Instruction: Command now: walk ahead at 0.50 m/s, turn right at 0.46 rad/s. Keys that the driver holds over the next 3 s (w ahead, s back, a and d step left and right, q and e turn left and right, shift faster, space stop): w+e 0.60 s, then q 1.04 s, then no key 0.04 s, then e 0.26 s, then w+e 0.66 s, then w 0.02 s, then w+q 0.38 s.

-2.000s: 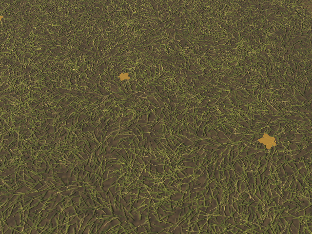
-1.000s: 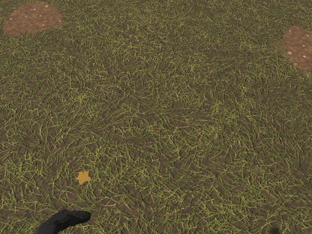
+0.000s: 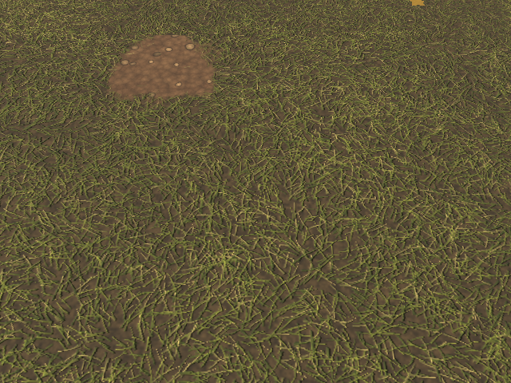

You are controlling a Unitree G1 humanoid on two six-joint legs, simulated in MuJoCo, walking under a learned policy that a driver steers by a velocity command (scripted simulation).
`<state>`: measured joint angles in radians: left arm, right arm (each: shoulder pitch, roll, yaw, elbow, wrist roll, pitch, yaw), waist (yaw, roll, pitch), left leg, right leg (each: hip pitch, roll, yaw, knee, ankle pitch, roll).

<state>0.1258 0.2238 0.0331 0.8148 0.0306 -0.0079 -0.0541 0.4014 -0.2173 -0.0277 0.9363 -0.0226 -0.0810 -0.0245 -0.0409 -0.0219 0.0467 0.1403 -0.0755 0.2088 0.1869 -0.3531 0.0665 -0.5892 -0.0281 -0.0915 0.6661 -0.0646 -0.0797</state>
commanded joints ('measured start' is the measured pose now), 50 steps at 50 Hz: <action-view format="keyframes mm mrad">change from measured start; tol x32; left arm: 1 -5 69 15 -70 2 -13 5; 4 344 182 69 22 22 -27 28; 50 118 128 2 -61 -5 -16 92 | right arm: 1 27 -175 -33 -18 -4 2 -19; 24 -483 -122 2 -319 -8 32 45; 30 27 -291 -50 -230 -33 -7 -2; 50 -119 -203 -58 -147 26 74 22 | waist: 1 43 123 -9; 50 80 108 -79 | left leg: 1 22 316 -12 206 1243 23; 3 -56 319 1 525 1205 30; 4 -244 281 17 810 923 13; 5 -695 80 -9 1184 -80 -39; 6 -859 24 -235 1315 -158 -40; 25 -763 99 -225 425 294 -97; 30 6 321 -483 232 1 29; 32 16 505 -948 125 142 177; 39 -264 273 -382 141 1073 149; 50 -473 183 -508 286 415 49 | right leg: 1 80 87 -81 -35 -128 -64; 4 568 44 97 -200 -208 -184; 6 910 -312 849 -348 -142 -402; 13 412 -91 352 -446 271 -226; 28 523 -64 461 -184 491 -75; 32 -1 127 237 597 -452 1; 50 446 28 144 -242 -70 55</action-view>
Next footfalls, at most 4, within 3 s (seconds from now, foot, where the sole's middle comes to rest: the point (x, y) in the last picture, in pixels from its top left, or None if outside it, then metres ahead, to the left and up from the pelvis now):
0.08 right None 0.19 -0.07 -0.77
0.58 left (249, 356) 0.53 0.02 -0.77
1.02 right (330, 354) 0.53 -0.19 -0.77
1.44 left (243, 372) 0.49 0.04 -0.77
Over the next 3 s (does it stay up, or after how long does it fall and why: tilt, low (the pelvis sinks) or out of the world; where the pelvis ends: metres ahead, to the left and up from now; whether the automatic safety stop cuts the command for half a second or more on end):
stays up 0.83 -0.19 0.01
